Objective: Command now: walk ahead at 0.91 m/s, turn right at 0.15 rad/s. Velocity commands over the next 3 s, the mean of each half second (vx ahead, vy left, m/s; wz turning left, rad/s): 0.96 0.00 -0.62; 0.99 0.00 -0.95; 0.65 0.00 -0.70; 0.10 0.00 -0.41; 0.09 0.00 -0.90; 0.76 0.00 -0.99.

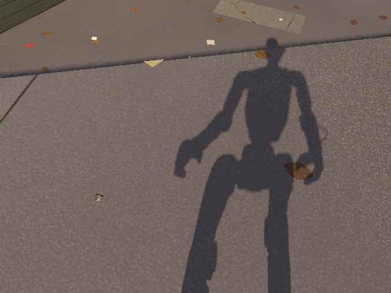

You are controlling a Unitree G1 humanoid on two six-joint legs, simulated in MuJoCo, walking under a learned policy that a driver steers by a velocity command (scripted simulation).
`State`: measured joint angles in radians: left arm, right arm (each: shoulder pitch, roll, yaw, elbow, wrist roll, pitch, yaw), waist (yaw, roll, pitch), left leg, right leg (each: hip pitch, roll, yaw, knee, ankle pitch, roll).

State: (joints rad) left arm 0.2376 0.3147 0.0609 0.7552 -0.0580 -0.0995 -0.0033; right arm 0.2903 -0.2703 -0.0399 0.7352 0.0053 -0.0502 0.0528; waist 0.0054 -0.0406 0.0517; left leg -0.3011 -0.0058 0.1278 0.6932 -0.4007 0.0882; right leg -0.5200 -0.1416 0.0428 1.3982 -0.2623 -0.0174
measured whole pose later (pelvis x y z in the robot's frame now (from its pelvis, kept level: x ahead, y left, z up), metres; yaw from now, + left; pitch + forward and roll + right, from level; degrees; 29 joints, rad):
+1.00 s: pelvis +0.80 -0.07 +0.01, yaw -50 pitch +0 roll +4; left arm 0.08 0.32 0.05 0.54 -0.03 -0.02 -0.04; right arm 0.49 -0.31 -0.08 0.84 -0.01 -0.10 -0.01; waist -0.11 -0.05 0.02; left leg 0.09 -0.03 0.16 0.30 -0.39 -0.01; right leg -0.88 -0.10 0.01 1.13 -0.05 -0.05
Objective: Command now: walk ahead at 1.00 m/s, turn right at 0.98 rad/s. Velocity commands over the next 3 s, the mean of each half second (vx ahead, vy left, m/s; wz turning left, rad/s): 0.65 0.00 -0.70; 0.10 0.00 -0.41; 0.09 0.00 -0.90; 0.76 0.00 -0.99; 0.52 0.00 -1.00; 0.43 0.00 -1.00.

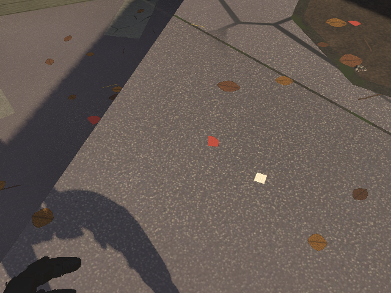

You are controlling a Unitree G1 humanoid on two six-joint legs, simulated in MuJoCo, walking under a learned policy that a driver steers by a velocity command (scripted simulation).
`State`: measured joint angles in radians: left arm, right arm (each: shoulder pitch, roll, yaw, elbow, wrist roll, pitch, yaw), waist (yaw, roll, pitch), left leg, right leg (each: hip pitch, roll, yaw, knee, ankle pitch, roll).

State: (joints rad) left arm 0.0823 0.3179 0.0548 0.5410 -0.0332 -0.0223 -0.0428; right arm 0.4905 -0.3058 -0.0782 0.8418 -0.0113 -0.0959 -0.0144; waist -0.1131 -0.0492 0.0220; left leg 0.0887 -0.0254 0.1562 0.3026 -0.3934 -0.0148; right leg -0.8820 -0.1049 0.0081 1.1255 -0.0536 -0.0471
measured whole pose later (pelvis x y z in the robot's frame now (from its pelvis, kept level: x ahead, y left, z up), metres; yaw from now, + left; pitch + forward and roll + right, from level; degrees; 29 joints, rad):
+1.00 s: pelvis +0.48 -0.04 +0.00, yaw -35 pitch +0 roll +2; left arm 0.27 0.28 0.08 0.75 0.00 0.07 0.02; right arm 0.04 -0.29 -0.07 0.72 0.01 0.03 -0.04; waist 0.04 0.04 0.05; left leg -0.43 0.06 0.12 0.63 -0.29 -0.01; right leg -0.32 0.00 0.00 0.66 -0.34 -0.05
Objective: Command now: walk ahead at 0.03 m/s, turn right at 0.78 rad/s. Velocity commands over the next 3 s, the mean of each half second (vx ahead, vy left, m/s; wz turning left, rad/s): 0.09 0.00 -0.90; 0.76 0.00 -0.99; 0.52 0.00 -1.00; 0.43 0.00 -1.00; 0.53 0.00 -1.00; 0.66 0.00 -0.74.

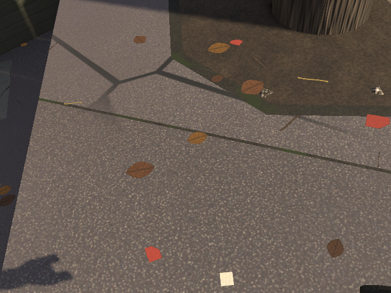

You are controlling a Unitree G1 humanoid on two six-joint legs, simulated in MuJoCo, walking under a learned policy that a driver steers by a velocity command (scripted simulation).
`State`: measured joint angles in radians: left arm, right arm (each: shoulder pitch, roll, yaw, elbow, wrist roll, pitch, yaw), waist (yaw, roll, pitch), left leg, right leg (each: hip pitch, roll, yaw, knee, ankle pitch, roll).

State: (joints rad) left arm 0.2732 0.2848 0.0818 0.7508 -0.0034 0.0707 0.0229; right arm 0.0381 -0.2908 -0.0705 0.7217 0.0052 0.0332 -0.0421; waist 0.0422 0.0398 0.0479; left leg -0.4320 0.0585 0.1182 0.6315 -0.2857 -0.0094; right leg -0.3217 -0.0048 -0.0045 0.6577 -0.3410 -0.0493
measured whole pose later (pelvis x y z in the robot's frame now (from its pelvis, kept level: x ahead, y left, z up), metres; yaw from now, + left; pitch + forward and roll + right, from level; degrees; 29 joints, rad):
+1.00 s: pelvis +0.15 -0.23 -0.04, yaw -55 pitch +2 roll +2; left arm 0.15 0.33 0.07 0.58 -0.06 -0.02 -0.05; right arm 0.36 -0.32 -0.07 0.78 0.01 -0.06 0.00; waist -0.03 0.01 0.07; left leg 0.01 0.16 0.11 1.01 -0.47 -0.06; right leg -0.63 0.00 -0.08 0.90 -0.31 -0.12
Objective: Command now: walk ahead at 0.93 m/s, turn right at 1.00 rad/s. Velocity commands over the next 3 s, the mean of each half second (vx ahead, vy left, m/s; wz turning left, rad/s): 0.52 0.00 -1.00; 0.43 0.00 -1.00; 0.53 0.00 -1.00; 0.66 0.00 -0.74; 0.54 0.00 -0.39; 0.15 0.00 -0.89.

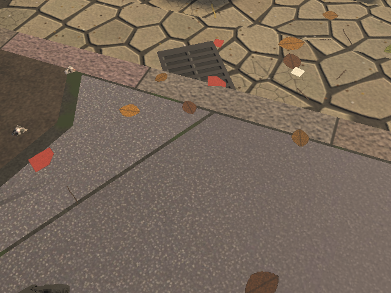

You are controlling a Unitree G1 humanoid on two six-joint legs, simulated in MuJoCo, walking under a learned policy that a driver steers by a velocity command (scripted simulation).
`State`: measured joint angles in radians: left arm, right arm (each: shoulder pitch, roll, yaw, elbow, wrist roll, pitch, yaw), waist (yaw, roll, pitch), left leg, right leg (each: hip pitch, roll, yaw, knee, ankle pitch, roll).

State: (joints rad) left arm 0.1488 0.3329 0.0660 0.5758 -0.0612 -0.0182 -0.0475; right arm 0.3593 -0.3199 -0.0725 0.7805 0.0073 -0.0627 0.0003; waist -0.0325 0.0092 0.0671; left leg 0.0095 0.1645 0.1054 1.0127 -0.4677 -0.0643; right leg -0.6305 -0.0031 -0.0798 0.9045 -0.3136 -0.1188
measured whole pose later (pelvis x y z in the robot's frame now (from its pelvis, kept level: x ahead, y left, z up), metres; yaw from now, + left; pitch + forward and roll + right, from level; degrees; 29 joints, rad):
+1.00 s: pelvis +0.44 -0.14 +0.04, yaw -58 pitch +1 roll +2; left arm 0.44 0.29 0.07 0.76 -0.03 -0.04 -0.03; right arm 0.04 -0.33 -0.08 0.66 0.03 -0.07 0.04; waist 0.07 0.07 0.01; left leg -0.54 0.05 0.01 1.07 -0.40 -0.01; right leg -0.21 -0.01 -0.01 0.61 -0.44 -0.09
